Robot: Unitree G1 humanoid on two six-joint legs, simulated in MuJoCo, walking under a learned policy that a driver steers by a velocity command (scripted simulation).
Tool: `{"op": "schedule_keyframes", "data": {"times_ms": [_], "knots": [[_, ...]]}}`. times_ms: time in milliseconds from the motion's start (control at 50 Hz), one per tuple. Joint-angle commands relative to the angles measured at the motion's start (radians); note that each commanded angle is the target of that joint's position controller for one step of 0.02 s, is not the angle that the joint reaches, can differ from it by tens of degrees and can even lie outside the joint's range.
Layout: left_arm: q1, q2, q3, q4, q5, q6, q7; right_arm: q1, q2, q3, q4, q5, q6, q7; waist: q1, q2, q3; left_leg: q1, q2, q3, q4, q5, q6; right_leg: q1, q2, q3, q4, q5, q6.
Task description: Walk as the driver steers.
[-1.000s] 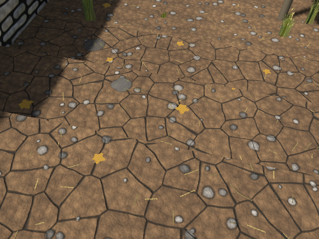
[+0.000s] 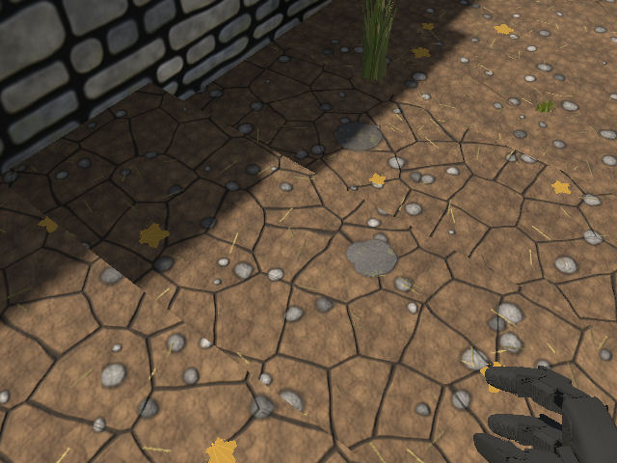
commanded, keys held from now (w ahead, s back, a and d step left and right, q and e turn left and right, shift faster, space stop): w+e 1.00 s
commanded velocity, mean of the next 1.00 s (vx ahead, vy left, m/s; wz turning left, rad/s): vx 0.50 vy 0.00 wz -0.46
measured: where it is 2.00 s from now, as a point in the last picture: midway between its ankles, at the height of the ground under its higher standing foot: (490, 334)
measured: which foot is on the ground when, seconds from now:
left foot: down 0.00-0.46, up 0.48-1.00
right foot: down 0.00-0.00, up 0.02-0.44, down 0.46-1.00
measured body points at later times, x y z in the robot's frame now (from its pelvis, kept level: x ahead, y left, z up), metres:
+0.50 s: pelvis +0.24 -0.07 -0.01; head +0.25 -0.08 +0.44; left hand +0.43 +0.18 -0.11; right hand +0.25 -0.36 -0.14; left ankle +0.13 +0.08 -0.69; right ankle +0.25 -0.16 -0.73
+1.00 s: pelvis +0.53 -0.12 -0.08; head +0.53 -0.14 +0.37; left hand +0.62 +0.15 -0.19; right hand +0.67 -0.44 -0.12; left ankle +0.71 -0.10 -0.81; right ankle +0.26 -0.16 -0.72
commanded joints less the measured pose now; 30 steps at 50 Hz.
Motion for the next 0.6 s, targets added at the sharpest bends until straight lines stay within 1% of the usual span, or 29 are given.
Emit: {"op": "schedule_keyframes", "data": {"times_ms": [20,40,60,80,100,120,140,160,180,200,240,260,280,300,320,340,360,380,400,420,440,460,480,500,520,540,560,580,600], "knots": [[-0.072,0.147,0.02,-0.095,0.009,-0.008,-0.014,0.466,-0.226,-0.079,0.053,-0.033,-0.018,-0.023,-0.292,0.005,-0.255,0.721,0.205,-0.242,0.01,0.198,0.151,-0.368,-0.172,0.089,0.599,0.896,-0.037],[0.097,0.024,-0.015,-0.084,0.012,-0.031,-0.033,0.501,-0.25,-0.083,0.083,-0.011,-0.015,-0.023,-0.214,0.233,-0.407,0.99,0.478,-0.657,-0.038,0.163,0.318,-0.692,-0.008,0.137,0.927,-0.134,0.0],[0.026,0.158,0.025,-0.082,-0.015,-0.044,-0.04,0.491,-0.172,-0.069,0.084,-0.002,-0.004,-0.037,-0.248,0.116,-0.318,0.882,0.432,-0.638,-0.112,-0.007,0.269,-0.776,-0.05,0.218,0.983,-0.13,0.002],[-0.08,0.189,0.042,-0.136,-0.038,-0.043,-0.037,0.38,-0.155,-0.059,0.076,-0.002,-0.004,-0.044,-0.209,0.108,-0.133,0.712,0.396,-0.483,-0.167,-0.006,0.211,-0.821,-0.091,0.18,0.947,-0.032,0.013],[-0.129,0.155,0.04,-0.147,-0.034,-0.036,-0.028,0.305,-0.126,-0.052,0.075,-0.006,-0.009,-0.039,-0.174,0.032,-0.053,0.572,0.343,-0.393,-0.222,-0.006,0.173,-0.798,-0.124,0.152,0.888,0.038,0.023],[-0.129,0.135,0.046,-0.149,-0.02,-0.022,-0.018,0.256,-0.101,-0.047,0.076,-0.011,-0.018,-0.033,-0.138,0.026,-0.002,0.458,0.307,-0.316,-0.266,0.0,0.145,-0.754,-0.147,0.146,0.844,0.092,0.034],[-0.087,0.106,0.043,-0.142,-0.016,-0.005,-0.015,0.229,-0.091,-0.046,0.078,-0.023,-0.026,-0.029,-0.1,0.05,0.007,0.369,0.282,-0.257,-0.314,-0.017,0.131,-0.679,-0.169,0.145,0.819,0.132,0.044],[-0.057,0.079,0.041,-0.137,-0.019,0.008,-0.012,0.21,-0.086,-0.049,0.086,-0.026,-0.033,-0.024,-0.08,0.064,0.01,0.309,0.275,-0.221,-0.344,-0.019,0.128,-0.634,-0.173,0.14,0.8,0.146,0.054],[-0.058,0.068,0.043,-0.145,-0.019,0.018,-0.009,0.204,-0.093,-0.052,0.095,-0.029,-0.041,-0.021,-0.071,0.066,0.019,0.271,0.278,-0.184,-0.364,0.008,0.13,-0.625,-0.179,0.137,0.782,0.16,0.066],[-0.087,0.074,0.046,-0.168,-0.02,0.024,-0.007,0.208,-0.107,-0.056,0.109,-0.03,-0.048,-0.022,-0.068,0.062,0.037,0.253,0.282,-0.152,-0.383,0.016,0.13,-0.647,-0.184,0.14,0.744,0.195,0.073],[-0.156,0.083,0.049,-0.201,-0.007,0.022,-0.003,0.24,-0.137,-0.069,0.14,-0.031,-0.05,-0.036,-0.084,0.058,0.049,0.294,0.278,-0.092,-0.381,0.073,0.116,-0.713,-0.195,0.153,0.637,0.304,0.075],[-0.206,0.077,0.048,-0.226,0.002,0.015,-0.012,0.257,-0.15,-0.074,0.156,-0.031,-0.046,-0.046,-0.097,0.045,0.041,0.321,0.265,-0.052,-0.36,0.154,0.099,-0.723,-0.19,0.154,0.576,0.382,0.067],[-0.227,0.059,0.043,-0.242,0.007,0.012,-0.021,0.262,-0.167,-0.079,0.165,-0.032,-0.042,-0.055,-0.099,0.045,0.024,0.32,0.242,0.009,-0.335,0.203,0.083,-0.685,-0.177,0.119,0.521,0.455,0.064],[-0.231,0.045,0.038,-0.244,0.005,0.006,-0.031,0.274,-0.177,-0.082,0.177,-0.037,-0.036,-0.059,-0.102,0.054,0.0,0.315,0.238,0.041,-0.307,0.241,0.082,-0.639,-0.172,0.093,0.518,0.503,0.063],[-0.211,0.071,0.049,-0.238,0.01,-0.003,-0.042,0.24,-0.182,-0.08,0.152,-0.045,-0.036,-0.062,-0.085,0.031,-0.015,0.238,0.214,0.098,-0.263,0.235,0.079,-0.54,-0.136,0.033,0.551,0.606,0.067],[-0.213,0.075,0.051,-0.237,0.003,-0.004,-0.05,0.236,-0.182,-0.079,0.151,-0.043,-0.035,-0.06,-0.087,0.056,-0.014,0.208,0.214,0.115,-0.241,0.194,0.074,-0.496,-0.125,0.009,0.554,0.601,0.064],[-0.172,0.101,0.065,-0.223,0.007,-0.001,-0.06,0.264,-0.199,-0.084,0.163,-0.047,-0.041,-0.056,-0.084,0.072,-0.039,0.24,0.286,0.072,-0.187,0.246,0.09,-0.484,-0.137,0.03,0.682,0.615,0.057],[-0.192,0.119,0.072,-0.245,0.007,0.008,-0.061,0.27,-0.195,-0.083,0.164,-0.029,-0.041,-0.056,-0.083,0.064,-0.023,0.308,0.307,0.066,-0.148,0.279,0.082,-0.564,-0.147,0.047,0.697,0.524,0.044],[-0.211,0.127,0.075,-0.265,0.012,0.019,-0.06,0.261,-0.2,-0.086,0.164,-0.011,-0.038,-0.059,-0.079,0.073,0.002,0.341,0.319,0.071,-0.104,0.348,0.065,-0.585,-0.142,0.042,0.679,0.449,0.027],[-0.26,0.109,0.067,-0.296,0.004,0.028,-0.056,0.255,-0.203,-0.089,0.158,0.014,-0.025,-0.062,-0.086,0.076,0.05,0.314,0.273,0.119,-0.069,0.385,0.037,-0.547,-0.093,-0.033,0.53,0.258,0.007],[-0.219,0.116,0.073,-0.292,0.003,0.033,-0.053,0.264,-0.231,-0.097,0.161,0.015,-0.017,-0.066,-0.063,0.107,0.042,0.286,0.269,0.128,0.032,0.504,0.027,-0.419,-0.041,-0.103,0.498,0.18,-0.007],[-0.086,0.148,0.096,-0.26,-0.001,0.033,-0.053,0.242,-0.239,-0.097,0.156,0.014,-0.015,-0.07,0.012,0.097,0.0,0.254,0.252,0.147,0.207,0.553,0.01,-0.26,-0.001,-0.13,0.408,0.219,-0.032],[0.098,0.226,0.129,-0.217,-0.006,0.031,-0.047,0.216,-0.234,-0.097,0.137,0.01,-0.032,-0.063,0.119,-0.026,-0.048,0.103,0.203,0.152,0.556,0.384,-0.028,-0.032,0.003,-0.082,0.312,0.335,-0.08],[-0.029,0.315,0.125,-0.259,-0.017,0.018,-0.045,0.392,-0.087,-0.058,0.135,-0.014,-0.044,-0.048,-0.074,-0.377,-0.053,-0.219,0.065,0.087,0.957,-0.561,-0.079,0.071,-0.254,0.461,0.19,0.427,-0.242],[-0.032,0.263,0.085,-0.342,-0.015,-0.015,-0.06,0.418,-0.141,-0.058,0.115,-0.01,-0.084,-0.03,-0.066,-0.332,-0.186,-0.305,0.03,-0.107,1.04,-0.614,-0.055,0.08,-0.36,0.775,0.074,0.541,-0.37],[0.008,0.223,0.082,-0.308,-0.001,-0.032,-0.078,0.232,-0.22,-0.08,0.051,0.047,-0.087,-0.035,-0.006,-0.199,-0.092,-0.407,0.015,-0.128,0.999,-0.476,-0.04,0.007,-0.375,0.814,-0.067,0.4,-0.373],[-0.053,0.224,0.079,-0.313,-0.009,-0.042,-0.081,0.157,-0.214,-0.076,0.013,0.042,-0.073,-0.049,-0.049,-0.094,-0.009,-0.439,0.052,-0.131,0.932,-0.408,-0.038,-0.066,-0.367,0.756,-0.029,0.376,-0.334],[-0.13,0.198,0.068,-0.338,-0.015,-0.044,-0.077,0.168,-0.212,-0.076,0.023,0.01,-0.054,-0.062,-0.084,-0.012,0.013,-0.383,0.088,-0.141,0.876,-0.355,-0.049,-0.166,-0.351,0.669,0.011,0.453,-0.304],[-0.167,0.182,0.059,-0.36,-0.012,-0.048,-0.072,0.211,-0.204,-0.079,0.036,-0.009,-0.033,-0.067,-0.122,0.002,-0.004,-0.294,0.11,-0.158,0.815,-0.33,-0.057,-0.26,-0.317,0.603,0.031,0.473,-0.289]]}}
